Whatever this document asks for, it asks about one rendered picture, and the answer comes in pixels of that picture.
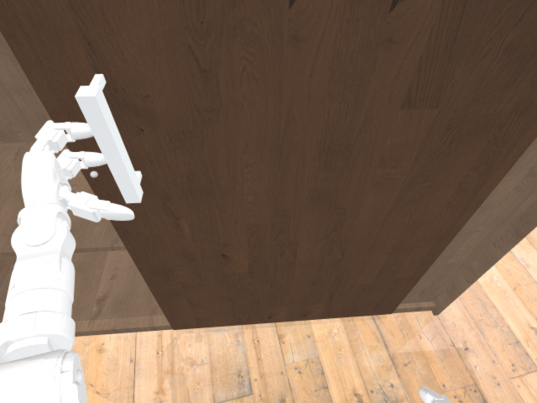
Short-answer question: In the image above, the robot left hand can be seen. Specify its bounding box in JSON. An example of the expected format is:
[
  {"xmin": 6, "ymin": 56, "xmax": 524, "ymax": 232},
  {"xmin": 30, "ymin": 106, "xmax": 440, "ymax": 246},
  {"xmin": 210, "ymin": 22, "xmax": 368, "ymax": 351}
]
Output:
[{"xmin": 21, "ymin": 120, "xmax": 134, "ymax": 222}]

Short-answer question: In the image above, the wardrobe door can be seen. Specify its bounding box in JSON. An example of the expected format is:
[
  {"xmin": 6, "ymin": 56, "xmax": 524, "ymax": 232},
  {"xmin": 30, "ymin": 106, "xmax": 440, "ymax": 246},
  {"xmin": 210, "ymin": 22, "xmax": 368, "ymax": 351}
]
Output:
[
  {"xmin": 0, "ymin": 0, "xmax": 537, "ymax": 330},
  {"xmin": 400, "ymin": 138, "xmax": 537, "ymax": 304}
]

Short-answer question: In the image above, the robot right hand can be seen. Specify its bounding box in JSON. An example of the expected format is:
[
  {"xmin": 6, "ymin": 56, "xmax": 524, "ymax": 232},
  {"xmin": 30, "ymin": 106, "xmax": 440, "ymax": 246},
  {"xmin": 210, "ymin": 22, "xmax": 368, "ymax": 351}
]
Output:
[{"xmin": 419, "ymin": 386, "xmax": 451, "ymax": 403}]

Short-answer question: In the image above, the left robot upper arm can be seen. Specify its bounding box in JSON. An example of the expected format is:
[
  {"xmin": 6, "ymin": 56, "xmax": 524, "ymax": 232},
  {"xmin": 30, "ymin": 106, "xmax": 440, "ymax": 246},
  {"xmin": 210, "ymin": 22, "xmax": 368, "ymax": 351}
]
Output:
[{"xmin": 0, "ymin": 349, "xmax": 87, "ymax": 403}]

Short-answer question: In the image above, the left robot forearm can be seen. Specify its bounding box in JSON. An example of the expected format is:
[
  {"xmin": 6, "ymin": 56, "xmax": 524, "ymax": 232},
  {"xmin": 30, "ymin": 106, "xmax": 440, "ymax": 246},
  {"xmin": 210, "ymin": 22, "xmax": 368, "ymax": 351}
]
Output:
[{"xmin": 0, "ymin": 203, "xmax": 76, "ymax": 364}]

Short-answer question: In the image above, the handle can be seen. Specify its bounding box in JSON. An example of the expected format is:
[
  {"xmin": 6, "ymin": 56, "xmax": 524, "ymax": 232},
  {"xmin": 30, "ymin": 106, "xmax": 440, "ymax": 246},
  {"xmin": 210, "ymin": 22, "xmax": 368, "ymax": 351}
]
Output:
[{"xmin": 75, "ymin": 74, "xmax": 143, "ymax": 203}]

